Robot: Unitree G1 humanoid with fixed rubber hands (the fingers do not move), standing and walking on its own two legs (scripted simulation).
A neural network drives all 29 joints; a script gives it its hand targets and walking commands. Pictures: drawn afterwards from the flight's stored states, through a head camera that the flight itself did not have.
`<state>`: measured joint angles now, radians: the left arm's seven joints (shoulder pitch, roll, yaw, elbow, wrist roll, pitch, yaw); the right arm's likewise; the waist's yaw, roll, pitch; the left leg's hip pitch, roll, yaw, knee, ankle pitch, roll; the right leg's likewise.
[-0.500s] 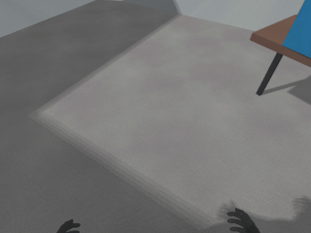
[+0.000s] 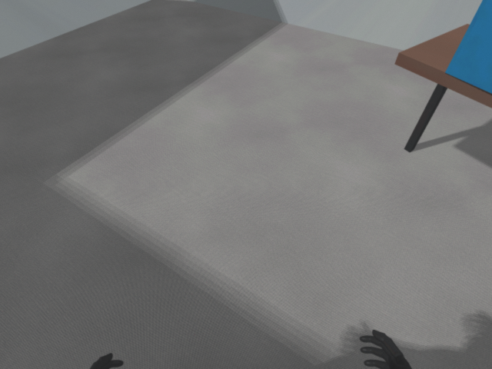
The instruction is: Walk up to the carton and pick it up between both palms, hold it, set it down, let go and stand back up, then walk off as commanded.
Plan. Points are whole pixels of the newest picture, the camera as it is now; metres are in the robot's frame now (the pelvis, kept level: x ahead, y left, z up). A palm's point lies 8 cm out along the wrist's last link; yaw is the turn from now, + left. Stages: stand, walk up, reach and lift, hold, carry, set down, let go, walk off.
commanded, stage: stand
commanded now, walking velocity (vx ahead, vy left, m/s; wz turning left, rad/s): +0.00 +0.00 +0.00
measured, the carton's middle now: out of the picture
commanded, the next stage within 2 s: walk up in 1.20 s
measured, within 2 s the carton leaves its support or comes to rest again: neither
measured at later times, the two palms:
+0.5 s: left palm out of the picture +0.11 +0.27 -0.09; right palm out of the picture +0.14 -0.23 -0.09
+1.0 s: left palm out of the picture +0.10 +0.27 -0.09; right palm out of the picture +0.12 -0.23 -0.09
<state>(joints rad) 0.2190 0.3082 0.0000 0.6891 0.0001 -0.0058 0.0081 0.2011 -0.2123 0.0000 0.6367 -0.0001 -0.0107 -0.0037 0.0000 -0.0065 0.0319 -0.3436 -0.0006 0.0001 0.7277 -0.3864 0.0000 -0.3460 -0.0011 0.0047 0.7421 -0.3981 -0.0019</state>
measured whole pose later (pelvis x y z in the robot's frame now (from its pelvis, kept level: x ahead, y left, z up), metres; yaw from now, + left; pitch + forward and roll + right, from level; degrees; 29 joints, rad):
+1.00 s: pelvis -0.02 +0.00 +0.00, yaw +0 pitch -1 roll +0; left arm 0.22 0.31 0.00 0.74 0.00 -0.01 0.00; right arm 0.20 -0.22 0.00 0.68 0.00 -0.01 -0.01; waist 0.00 0.00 0.03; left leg -0.34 0.00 0.00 0.73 -0.36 0.00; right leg -0.34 0.00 0.00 0.74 -0.37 0.00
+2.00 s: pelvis +0.06 -0.09 +0.02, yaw -17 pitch +0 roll +2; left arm 0.44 0.35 0.00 0.80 0.00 0.00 -0.08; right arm 0.21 -0.36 -0.05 0.73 0.00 -0.03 0.02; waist 0.04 0.06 0.04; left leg -0.57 0.07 0.11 0.98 -0.45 -0.01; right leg -0.32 0.05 0.09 0.62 -0.30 -0.05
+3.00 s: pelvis +0.34 -0.20 +0.02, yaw -40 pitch +0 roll +3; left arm 0.41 0.38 0.00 0.80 0.00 -0.05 -0.02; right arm 0.21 -0.37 -0.05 0.74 0.00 -0.02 0.05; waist 0.01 0.06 0.07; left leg -0.52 0.08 0.11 1.06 -0.45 0.00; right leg -0.35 0.02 0.06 0.64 -0.30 -0.05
